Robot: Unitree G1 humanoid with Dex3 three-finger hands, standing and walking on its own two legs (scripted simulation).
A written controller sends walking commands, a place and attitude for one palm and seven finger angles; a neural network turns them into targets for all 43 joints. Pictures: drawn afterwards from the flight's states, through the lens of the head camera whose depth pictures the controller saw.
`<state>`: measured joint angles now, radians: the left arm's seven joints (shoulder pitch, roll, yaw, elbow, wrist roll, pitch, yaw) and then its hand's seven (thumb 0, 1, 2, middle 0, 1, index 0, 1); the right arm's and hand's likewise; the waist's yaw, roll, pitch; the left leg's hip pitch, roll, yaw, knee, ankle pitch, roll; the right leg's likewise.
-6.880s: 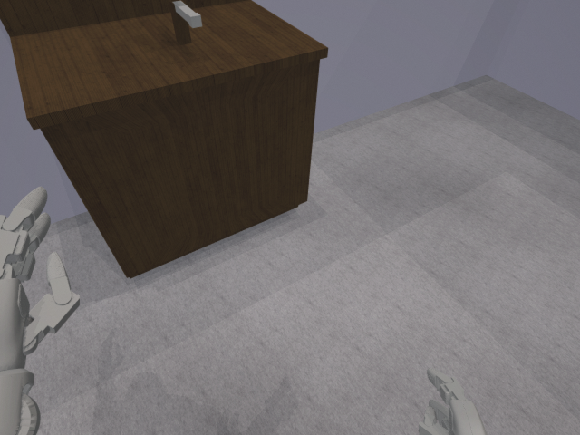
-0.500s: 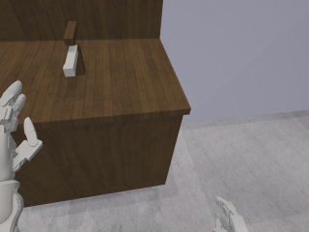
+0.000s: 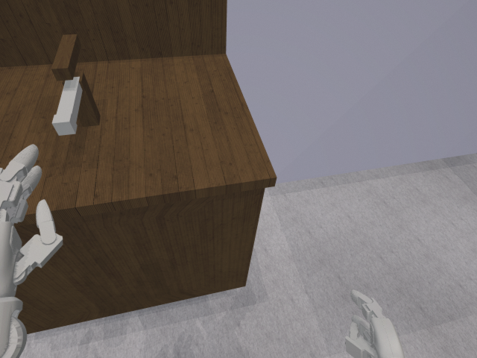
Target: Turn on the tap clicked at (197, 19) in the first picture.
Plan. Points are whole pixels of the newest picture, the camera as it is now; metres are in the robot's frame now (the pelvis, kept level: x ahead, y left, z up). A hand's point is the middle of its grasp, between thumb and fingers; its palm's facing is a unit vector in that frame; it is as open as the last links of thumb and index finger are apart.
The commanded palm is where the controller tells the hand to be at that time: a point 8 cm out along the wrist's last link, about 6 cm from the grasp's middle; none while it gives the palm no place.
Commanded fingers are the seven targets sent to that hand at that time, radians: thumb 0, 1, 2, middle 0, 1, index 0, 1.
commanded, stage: come to a stop and stand still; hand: left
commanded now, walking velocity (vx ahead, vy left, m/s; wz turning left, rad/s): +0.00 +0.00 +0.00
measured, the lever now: (65, 124) +0.45 +0.35 +0.13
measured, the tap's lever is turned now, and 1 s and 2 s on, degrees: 0 0 0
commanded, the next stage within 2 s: look again from close up in 0.18 s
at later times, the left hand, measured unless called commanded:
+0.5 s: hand (52, 240) +0.22 +0.25 +0.15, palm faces +0.39 -0.86 -0.34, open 7.4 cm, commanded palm +0.16 +0.28 +0.17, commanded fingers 0.00 0.90 0.90 -0.20 -0.30 -0.20 -0.30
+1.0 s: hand (73, 218) +0.25 +0.24 +0.15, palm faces +0.39 -0.86 -0.34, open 7.4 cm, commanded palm +0.19 +0.27 +0.17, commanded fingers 0.00 0.90 0.90 -0.20 -0.30 -0.20 -0.30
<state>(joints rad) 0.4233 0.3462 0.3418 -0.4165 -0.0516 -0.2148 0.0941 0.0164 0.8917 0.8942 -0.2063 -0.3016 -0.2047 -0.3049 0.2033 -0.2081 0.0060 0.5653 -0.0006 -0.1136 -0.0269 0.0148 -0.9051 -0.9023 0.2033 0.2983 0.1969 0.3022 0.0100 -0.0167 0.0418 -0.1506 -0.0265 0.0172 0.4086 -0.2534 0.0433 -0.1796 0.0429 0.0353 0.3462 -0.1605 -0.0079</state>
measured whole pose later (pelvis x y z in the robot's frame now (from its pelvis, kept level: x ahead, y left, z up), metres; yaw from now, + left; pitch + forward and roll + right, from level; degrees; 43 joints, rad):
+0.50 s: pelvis +0.00 +0.00 +0.00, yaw +1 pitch +0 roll -1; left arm 0.42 0.34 0.33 -0.41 -0.06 -0.18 0.10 0.02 0.89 0.89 -0.21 -0.30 -0.20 -0.30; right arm 0.21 -0.20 0.02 0.56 0.00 -0.07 -0.04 0.01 -0.90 -0.90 0.20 0.30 0.20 0.30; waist 0.02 0.00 0.02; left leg -0.13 -0.03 0.01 0.37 -0.24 0.04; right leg -0.16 0.03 0.03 0.32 -0.15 -0.01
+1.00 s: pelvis +0.03 +0.00 -0.02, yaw -1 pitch +0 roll -1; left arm 0.42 0.33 0.35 -0.40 -0.05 -0.21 0.12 0.02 0.89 0.89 -0.21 -0.30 -0.20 -0.30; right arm 0.24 -0.22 0.00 0.58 0.00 -0.07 -0.04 0.01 -0.90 -0.90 0.20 0.30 0.20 0.30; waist 0.00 0.02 -0.02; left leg -0.20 -0.01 0.04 0.60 -0.40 0.04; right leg -0.26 0.06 0.05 0.57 -0.32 -0.02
